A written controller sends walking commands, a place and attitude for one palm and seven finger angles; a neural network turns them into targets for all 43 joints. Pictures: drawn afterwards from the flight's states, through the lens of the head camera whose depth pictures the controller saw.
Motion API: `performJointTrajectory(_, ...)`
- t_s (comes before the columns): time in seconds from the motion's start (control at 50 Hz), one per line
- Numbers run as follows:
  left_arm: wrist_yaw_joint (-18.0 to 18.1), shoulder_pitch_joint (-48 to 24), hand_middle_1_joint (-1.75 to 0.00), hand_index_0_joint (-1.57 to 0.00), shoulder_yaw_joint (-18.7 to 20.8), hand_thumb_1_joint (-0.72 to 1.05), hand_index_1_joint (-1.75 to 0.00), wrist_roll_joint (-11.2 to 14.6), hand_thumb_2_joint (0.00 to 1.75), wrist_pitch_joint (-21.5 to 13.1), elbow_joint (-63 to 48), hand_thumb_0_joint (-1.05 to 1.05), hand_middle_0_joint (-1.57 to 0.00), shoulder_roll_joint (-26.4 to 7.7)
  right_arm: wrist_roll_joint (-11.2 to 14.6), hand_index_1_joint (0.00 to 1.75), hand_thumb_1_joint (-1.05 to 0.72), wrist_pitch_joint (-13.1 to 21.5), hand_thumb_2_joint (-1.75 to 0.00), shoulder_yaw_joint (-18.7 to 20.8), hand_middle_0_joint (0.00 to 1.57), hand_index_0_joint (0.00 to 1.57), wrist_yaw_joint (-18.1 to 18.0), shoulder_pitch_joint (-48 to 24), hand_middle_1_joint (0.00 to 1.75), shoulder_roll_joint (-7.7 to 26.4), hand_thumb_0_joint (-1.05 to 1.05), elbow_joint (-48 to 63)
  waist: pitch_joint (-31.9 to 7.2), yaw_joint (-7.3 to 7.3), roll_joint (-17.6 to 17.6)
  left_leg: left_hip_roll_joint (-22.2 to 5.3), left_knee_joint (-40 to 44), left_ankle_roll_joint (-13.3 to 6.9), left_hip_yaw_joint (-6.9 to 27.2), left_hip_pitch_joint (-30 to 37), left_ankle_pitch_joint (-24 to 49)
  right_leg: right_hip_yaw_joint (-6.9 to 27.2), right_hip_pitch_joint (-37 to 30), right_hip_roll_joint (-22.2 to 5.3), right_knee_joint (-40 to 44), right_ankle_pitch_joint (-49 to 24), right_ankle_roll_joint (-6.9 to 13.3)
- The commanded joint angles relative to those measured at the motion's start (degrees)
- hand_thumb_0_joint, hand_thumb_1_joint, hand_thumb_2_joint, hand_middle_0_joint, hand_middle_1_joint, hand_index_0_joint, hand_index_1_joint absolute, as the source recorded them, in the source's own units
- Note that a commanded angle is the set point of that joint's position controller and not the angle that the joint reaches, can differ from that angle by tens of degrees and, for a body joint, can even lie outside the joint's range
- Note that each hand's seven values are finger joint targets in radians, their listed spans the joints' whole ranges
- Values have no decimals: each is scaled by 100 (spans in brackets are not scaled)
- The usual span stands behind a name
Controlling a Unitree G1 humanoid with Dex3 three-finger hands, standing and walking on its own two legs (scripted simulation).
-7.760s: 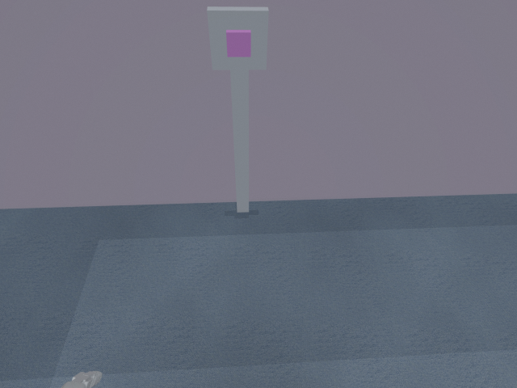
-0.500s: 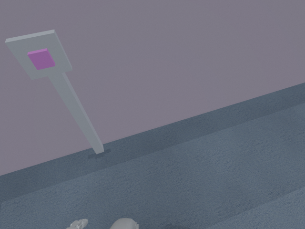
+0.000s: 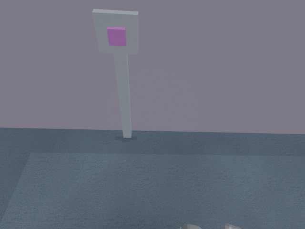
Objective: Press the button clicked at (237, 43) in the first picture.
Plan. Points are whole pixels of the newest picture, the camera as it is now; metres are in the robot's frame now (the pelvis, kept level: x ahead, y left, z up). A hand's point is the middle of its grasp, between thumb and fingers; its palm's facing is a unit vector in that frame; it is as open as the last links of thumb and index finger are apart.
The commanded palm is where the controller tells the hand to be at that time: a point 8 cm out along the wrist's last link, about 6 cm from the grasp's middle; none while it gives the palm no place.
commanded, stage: turn to face it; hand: left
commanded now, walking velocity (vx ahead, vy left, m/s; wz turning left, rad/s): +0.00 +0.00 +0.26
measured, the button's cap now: (117, 36) +0.78 +0.21 +0.08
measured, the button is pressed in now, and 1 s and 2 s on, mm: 0 0 0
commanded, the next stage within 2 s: take the last steps up to it in 0.08 s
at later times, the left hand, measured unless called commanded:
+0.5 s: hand out of the picture -0.01 +0.14 -0.16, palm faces +0.18 -0.96 -0.23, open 7.3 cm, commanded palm none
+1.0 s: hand (79, 214) +0.17 +0.23 -0.17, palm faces +0.14 -0.98 -0.17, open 7.4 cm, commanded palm none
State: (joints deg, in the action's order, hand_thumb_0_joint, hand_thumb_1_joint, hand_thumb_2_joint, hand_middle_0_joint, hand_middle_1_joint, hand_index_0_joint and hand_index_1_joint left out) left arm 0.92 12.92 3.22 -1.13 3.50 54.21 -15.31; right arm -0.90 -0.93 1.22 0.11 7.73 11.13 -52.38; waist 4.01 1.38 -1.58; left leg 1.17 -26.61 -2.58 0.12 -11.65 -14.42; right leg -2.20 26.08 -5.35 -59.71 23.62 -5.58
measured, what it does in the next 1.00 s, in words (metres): walks ahead: right foot, then left foot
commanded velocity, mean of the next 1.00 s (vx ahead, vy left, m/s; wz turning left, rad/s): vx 0.24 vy -0.03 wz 0.04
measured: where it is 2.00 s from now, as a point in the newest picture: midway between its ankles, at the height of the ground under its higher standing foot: (149, 221)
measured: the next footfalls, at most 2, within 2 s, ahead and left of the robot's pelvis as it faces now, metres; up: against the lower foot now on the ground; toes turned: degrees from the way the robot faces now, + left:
right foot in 0.20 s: +0.05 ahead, -0.14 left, +0.00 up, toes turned +0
left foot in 0.68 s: +0.11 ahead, +0.14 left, +0.00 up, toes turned +15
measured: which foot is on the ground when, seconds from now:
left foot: down 0.00-0.22, up 0.24-0.66, down 0.68-1.00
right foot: up 0.00-0.18, down 0.20-0.68, up 0.70-1.00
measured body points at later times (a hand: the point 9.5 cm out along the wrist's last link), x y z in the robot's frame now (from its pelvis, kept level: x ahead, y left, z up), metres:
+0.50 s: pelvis +0.02 -0.03 +0.01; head +0.02 -0.05 +0.46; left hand -0.02 +0.19 -0.14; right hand +0.06 -0.28 -0.16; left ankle +0.00 +0.12 -0.68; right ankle +0.01 -0.14 -0.74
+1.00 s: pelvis +0.14 +0.04 +0.00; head +0.14 +0.06 +0.45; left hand +0.17 +0.28 -0.16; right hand +0.12 -0.17 -0.15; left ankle +0.07 +0.13 -0.74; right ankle +0.24 -0.09 -0.67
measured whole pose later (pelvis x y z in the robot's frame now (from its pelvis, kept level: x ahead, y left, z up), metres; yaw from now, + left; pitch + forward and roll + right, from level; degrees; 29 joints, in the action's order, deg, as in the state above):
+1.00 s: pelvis +0.14 +0.04 +0.00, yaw +6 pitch -1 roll +0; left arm -0.6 12.9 3.6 -1.9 0.4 60.4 -10.9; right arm -1.1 3.8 1.2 -1.4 22.8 6.0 -64.1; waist 0.8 -0.6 -2.0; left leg -0.5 -17.8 -1.8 -9.5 -0.7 -15.6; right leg -3.6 33.5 -6.8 -57.2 10.3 -1.9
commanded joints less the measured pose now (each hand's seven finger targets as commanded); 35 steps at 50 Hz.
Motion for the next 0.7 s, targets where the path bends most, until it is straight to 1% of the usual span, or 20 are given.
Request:
performJointTrajectory(0.0,16,-160,-30,-20,56,90,-30,46,90,-151,-473,0,-20,-235,-27,30,-90,48,-90,363,20,20,-121,448,30,1178,0,144,-549,-288,952,-1526,617,-795,1225,721,3118,26,116,44,651,164,23)
performJointTrajectory(0.1,43,-2,-30,-20,32,90,-30,80,90,-245,-414,0,-20,-125,-49,30,-90,8,-90,385,20,20,-110,370,30,1113,0,87,-555,-189,1056,-1336,409,-690,1525,230,2952,-93,-817,329,2090,-140,174)
performJointTrajectory(0.14,68,400,-30,-20,49,90,-30,83,90,-325,-298,0,-20,-195,-4,30,-90,12,-90,372,20,20,-93,282,30,1034,0,62,-701,40,955,-1115,60,-427,1431,-190,2351,-98,-1694,280,3321,-1108,220)
performJointTrajectory(0.16,97,522,-30,-20,65,90,-30,44,90,-396,-217,0,-20,-372,38,30,-90,37,-90,340,20,20,-71,365,30,793,0,27,-759,69,360,-782,-350,-116,1169,-617,1488,269,-2293,-104,3896,-1651,314)
performJointTrajectory(0.18,128,677,-30,-20,130,90,-30,-31,90,-469,-152,0,-20,-768,76,30,-90,52,-90,252,20,20,-39,511,30,405,0,78,-907,62,-988,-48,-1254,275,351,-1474,-441,1619,-2851,-1352,4257,-1899,755)
performJointTrajectory(0.2,85,758,-30,-20,119,90,-30,-15,90,-454,-198,0,-20,-951,24,30,-90,-27,-90,283,20,20,-45,366,30,463,0,153,-659,186,-1156,101,-2135,359,356,-1651,-1882,2144,-2248,-2032,4626,-1384,1310)
performJointTrajectory(0.22,91,705,-30,-20,170,90,-30,-6,90,-453,-182,0,-20,-857,-43,30,-90,-123,-90,340,20,20,-34,377,30,625,0,132,-480,183,-1630,-72,-2869,331,489,-1879,-1884,2373,-1897,-1941,4974,-96,1407)
performJointTrajectory(0.24,79,543,-30,-20,139,90,-30,-2,90,-459,-187,0,-20,-670,-66,30,-90,-116,-90,371,20,20,3,342,30,712,0,23,-79,129,-1276,-167,-3385,300,494,-2128,-1416,2355,-1661,-1735,5206,890,1397)
performJointTrajectory(0.26,63,404,-30,-20,99,90,-30,-3,90,-489,-171,0,-20,-499,-84,30,-90,-101,-90,392,20,20,61,380,30,686,0,-79,180,24,-806,-276,-3657,314,396,-2229,-957,1936,-1497,-1502,5232,1033,1262)
performJointTrajectory(0.28,48,292,-30,-20,63,90,-30,-3,90,-533,-165,0,-20,-364,-100,30,-90,-89,-90,388,20,20,102,547,30,603,0,-194,202,-93,-629,-336,-3729,354,276,-2177,-579,1423,-1449,-1267,5164,757,1110)
performJointTrajectory(0.3,42,350,-30,-20,38,90,-30,1,90,-581,-138,0,-20,-255,-109,30,-90,-77,-90,376,20,20,118,665,30,522,0,-278,152,-110,-634,-365,-3720,393,192,-2102,-319,1136,-1481,-1103,5143,447,1034)
performJointTrajectory(0.34,43,606,-30,-20,5,90,-30,-7,90,-648,-1,0,-20,-154,-109,30,-90,-48,-90,368,20,20,135,765,30,420,0,-369,127,-93,-617,-445,-3571,442,67,-2069,-35,847,-1598,-1004,5179,171,997)
performJointTrajectory(0.4,38,1072,-30,-20,-14,90,-30,-26,90,-704,272,0,-20,-59,-104,30,-90,7,-90,332,20,20,126,578,30,346,0,-386,126,60,-642,-578,-3075,483,-66,-2190,1,814,-1958,-1041,5197,-129,1110)
performJointTrajectory(0.5,19,1470,-30,-20,27,90,-30,-76,90,-730,673,0,-20,-186,-61,30,-90,124,-90,264,20,20,147,141,30,217,0,-296,177,201,-718,-664,-1868,428,-354,-2047,-392,798,-2184,-1225,5135,-355,1376)
performJointTrajectory(0.56,5,1416,-30,-20,64,90,-30,-80,90,-687,824,0,-20,-266,-24,30,-90,225,-90,211,20,20,143,206,30,106,0,-333,163,127,-804,-548,-1053,323,-588,-1274,-528,615,-1837,-1175,4856,-464,1379)
performJointTrajectory(0.6,-5,1312,-30,-20,60,90,-30,-28,90,-645,901,0,-20,-199,-23,30,-90,293,-90,194,20,20,96,684,30,110,0,-528,68,-127,-580,-369,-313,311,-881,-158,-14,299,-1283,-901,4437,-330,1189)
performJointTrajectory(0.62,-14,1263,-30,-20,46,90,-30,-14,90,-620,926,0,-20,-78,-18,30,-90,342,-90,222,20,20,57,1102,30,237,0,-696,-9,-322,-167,-352,48,304,-886,730,19,110,-726,-695,3950,-199,1060)
performJointTrajectory(0.64,-37,1284,-30,-20,-13,90,-30,2,90,-602,875,0,-20,197,-42,30,-90,398,-90,302,20,20,-13,1777,30,616,0,-899,-286,-613,919,-1037,528,102,77,1633,-547,-228,-66,-276,2698,-131,836)
performJointTrajectory(0.66,-68,1259,-30,-20,-80,90,-30,31,90,-594,732,0,-20,509,-88,30,-90,403,-90,436,20,20,-79,2414,30,1198,0,-1062,-473,-755,2170,-2416,1301,-365,1900,2022,-1161,-797,837,297,1062,800,573)
performJointTrajectory(0.68,-34,794,-30,-20,-65,90,-30,-39,90,-559,540,0,-20,301,-82,30,-90,359,-90,427,20,20,-117,2520,30,1209,0,-1104,-295,-874,1869,-2667,1713,-585,2333,1573,-1825,-307,1082,255,147,1016,651)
